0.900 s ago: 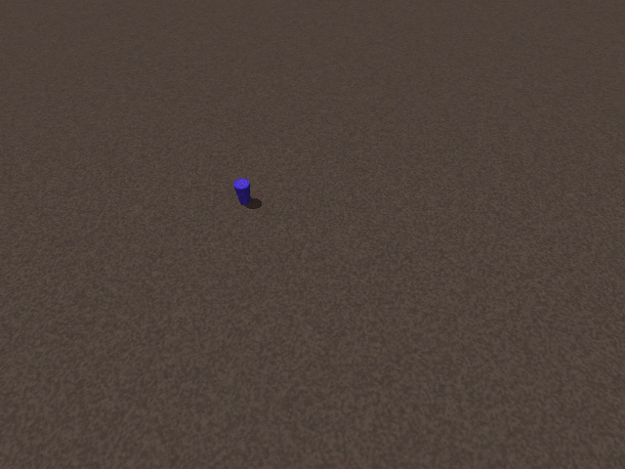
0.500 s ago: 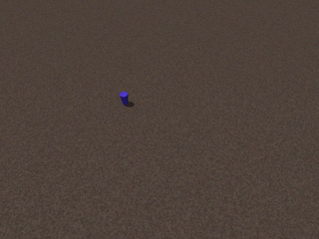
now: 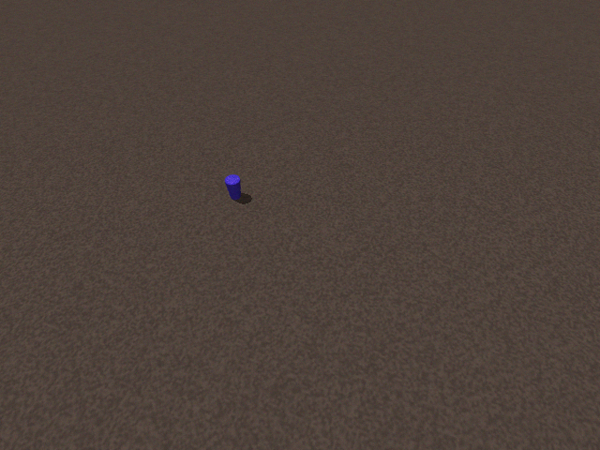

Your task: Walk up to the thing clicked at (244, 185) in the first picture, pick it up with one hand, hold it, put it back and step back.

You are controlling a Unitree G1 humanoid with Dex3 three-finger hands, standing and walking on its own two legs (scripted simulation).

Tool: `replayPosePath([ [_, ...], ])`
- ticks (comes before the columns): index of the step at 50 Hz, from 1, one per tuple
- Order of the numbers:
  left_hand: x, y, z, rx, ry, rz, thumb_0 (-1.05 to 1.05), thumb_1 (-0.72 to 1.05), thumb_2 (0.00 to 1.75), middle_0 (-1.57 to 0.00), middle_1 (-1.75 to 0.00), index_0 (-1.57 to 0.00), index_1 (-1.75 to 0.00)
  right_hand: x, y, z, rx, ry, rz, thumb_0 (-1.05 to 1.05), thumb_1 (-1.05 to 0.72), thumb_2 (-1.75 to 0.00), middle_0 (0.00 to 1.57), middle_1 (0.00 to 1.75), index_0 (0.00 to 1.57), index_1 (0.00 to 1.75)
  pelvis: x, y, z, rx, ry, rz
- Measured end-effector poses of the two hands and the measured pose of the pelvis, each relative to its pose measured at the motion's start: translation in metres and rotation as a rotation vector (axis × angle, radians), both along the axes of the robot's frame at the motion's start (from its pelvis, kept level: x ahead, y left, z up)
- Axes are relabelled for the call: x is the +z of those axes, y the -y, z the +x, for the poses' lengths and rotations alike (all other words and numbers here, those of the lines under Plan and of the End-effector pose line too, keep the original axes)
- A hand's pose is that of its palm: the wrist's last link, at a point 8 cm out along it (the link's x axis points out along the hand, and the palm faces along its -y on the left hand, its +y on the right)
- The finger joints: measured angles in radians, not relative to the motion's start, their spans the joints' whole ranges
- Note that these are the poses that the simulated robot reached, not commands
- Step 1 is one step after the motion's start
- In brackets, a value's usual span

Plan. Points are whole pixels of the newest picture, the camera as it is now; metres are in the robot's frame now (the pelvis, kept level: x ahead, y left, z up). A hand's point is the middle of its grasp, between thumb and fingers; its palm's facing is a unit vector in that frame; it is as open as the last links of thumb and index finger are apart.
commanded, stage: stand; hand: left
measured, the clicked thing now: (234, 188) +1.35 +0.33 -0.73
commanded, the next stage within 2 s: walk up in 0.22 s
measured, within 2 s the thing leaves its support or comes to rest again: neither
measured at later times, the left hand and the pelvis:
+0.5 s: hand out of the picture +0.06 +0.32 -0.16, palm faces +0.07 -0.93 -0.37, open 7.4 cm; pelvis +0.05 +0.03 -0.01, yaw +4 degrees
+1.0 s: hand (133, 322) +0.37 +0.32 -0.14, palm faces +0.00 -0.92 -0.39, open 7.4 cm; pelvis +0.26 +0.04 -0.03, yaw +4 degrees
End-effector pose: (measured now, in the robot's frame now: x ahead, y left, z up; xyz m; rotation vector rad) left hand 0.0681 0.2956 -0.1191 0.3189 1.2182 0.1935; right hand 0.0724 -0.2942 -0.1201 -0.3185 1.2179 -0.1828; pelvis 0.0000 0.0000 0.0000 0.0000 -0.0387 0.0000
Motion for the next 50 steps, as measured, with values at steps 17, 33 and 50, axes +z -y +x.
replayPosePath([
  [17,0.001,-0.016,-0.001,0.020,0.053,-0.005,0.01,0.90,0.89,-0.21,-0.30,-0.21,-0.30,-0.001,0.011,0.001,0.021,-0.007,-0.006,0.00,-0.90,-0.90,0.20,0.30,0.21,0.30,-0.008,-0.003,0.011,0.025,-0.020,-0.011],
  [33,-0.014,-0.107,0.036,0.076,-0.042,0.029,0.01,0.91,0.89,-0.20,-0.30,-0.20,-0.30,0.021,-0.034,0.107,0.074,0.105,-0.089,0.00,-0.90,-0.90,0.20,0.30,0.21,0.30,-0.019,-0.066,0.101,0.064,0.010,0.012],
  [50,0.012,-0.071,0.286,-0.051,0.194,0.046,0.01,0.91,0.89,-0.21,-0.30,-0.21,-0.30,-0.024,-0.022,0.201,0.023,-0.011,-0.005,0.00,-0.90,-0.90,0.20,0.30,0.21,0.30,-0.031,-0.044,0.257,0.062,0.020,0.011],
])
